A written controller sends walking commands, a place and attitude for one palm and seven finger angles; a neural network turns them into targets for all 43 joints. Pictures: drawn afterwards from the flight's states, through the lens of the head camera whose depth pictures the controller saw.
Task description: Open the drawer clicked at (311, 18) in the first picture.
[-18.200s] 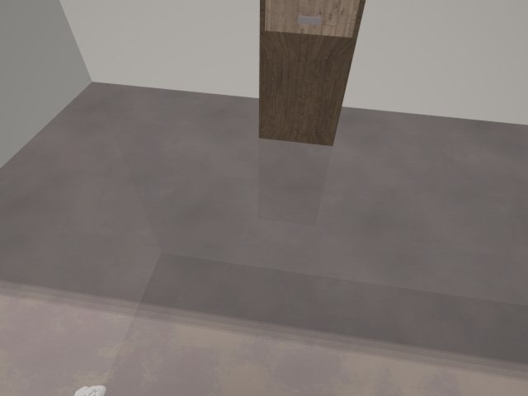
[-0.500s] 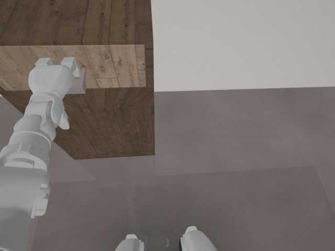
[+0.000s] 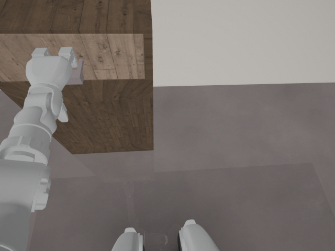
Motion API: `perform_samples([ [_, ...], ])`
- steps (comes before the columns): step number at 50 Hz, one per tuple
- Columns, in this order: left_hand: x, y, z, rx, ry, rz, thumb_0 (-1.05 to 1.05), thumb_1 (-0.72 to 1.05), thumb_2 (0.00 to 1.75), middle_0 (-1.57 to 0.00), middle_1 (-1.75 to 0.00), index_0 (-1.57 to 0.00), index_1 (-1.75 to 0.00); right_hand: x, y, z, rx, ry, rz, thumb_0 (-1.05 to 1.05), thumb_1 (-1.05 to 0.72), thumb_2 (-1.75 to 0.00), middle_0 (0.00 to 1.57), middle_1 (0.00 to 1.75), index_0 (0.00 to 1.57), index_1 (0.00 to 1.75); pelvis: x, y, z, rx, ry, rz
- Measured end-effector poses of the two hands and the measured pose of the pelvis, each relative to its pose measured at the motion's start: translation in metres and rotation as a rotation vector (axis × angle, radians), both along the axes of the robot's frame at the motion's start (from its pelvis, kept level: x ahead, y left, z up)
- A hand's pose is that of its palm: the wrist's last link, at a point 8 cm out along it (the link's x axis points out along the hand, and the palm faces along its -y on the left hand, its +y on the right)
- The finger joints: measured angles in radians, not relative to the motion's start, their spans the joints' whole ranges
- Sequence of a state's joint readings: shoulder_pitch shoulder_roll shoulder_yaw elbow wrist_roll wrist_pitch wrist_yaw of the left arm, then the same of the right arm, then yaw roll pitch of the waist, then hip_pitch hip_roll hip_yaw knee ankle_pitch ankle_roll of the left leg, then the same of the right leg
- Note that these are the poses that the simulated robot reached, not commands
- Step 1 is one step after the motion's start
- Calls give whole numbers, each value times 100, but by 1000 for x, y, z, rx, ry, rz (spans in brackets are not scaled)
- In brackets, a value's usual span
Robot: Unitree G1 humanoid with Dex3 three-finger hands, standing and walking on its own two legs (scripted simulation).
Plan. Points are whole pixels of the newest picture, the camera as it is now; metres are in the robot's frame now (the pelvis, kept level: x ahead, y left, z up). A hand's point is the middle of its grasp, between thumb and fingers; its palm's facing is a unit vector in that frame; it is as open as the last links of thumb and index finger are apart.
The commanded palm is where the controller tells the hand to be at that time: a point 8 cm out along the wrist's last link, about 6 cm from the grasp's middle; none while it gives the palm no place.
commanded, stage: lower the fingers behind the handle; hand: left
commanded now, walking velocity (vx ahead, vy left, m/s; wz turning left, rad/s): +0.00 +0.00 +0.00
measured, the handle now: (62, 70) +0.57 +0.24 +0.03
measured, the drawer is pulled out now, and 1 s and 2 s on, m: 0.00 0.00 0.00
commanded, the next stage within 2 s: lift the fingers back up to retry in 0.14 s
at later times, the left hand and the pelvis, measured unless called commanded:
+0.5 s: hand (58, 86) +0.51 +0.23 +0.04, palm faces -0.07 -0.02 -1.00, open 14.1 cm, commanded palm +0.49 +0.23 +0.10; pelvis +0.01 +0.00 +0.01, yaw +0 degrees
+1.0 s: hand (51, 71) +0.51 +0.23 +0.09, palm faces -0.06 +0.00 -1.00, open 13.9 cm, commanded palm +0.49 +0.23 +0.14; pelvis +0.03 +0.00 +0.04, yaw +0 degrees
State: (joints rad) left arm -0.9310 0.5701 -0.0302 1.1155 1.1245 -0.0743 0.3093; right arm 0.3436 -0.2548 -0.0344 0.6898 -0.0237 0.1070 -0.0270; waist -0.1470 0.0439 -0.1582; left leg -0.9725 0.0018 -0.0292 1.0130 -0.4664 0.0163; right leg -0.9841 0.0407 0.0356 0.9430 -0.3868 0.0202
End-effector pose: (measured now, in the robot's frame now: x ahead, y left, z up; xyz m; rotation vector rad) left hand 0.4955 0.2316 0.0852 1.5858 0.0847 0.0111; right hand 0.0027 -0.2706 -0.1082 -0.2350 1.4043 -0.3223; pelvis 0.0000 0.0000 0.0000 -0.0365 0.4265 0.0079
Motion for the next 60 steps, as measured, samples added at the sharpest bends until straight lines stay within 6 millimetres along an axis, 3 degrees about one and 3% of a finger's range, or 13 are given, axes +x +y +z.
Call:
perform_samples([
  [15,0,1,0,-7,4,-11,0,-49,30,-25,-121,-26,-121,-12,1,-2,0,18,-11,0,-90,-90,20,30,20,30,-3,0,-2,1,5,-3],
  [23,-5,1,5,-28,22,-18,0,-49,31,-26,-118,-27,-118,-10,3,6,6,17,-27,0,-90,-90,20,30,20,30,4,1,8,-2,-20,-7],
  [35,-6,3,38,-22,-20,-15,0,-49,30,-31,-119,-31,-119,16,2,20,20,-18,-7,0,-90,-90,20,30,20,30,17,1,25,-1,-71,11],
  [44,-3,-9,65,-31,-12,-40,0,-49,30,-32,-120,-32,-120,41,0,28,34,-84,-3,0,-90,-90,20,30,20,30,25,-1,35,7,-108,5],
  [52,-9,-4,61,-17,24,-25,0,-49,30,-32,-120,-32,-120,53,-3,30,40,-116,8,0,-90,-90,20,30,20,30,26,-6,38,15,-119,-2],
  [60,-15,0,58,-12,-2,-45,0,-49,30,-32,-120,-32,-120,51,-10,29,25,-98,21,0,-90,-90,20,30,20,30,25,-8,36,14,-112,8],
])
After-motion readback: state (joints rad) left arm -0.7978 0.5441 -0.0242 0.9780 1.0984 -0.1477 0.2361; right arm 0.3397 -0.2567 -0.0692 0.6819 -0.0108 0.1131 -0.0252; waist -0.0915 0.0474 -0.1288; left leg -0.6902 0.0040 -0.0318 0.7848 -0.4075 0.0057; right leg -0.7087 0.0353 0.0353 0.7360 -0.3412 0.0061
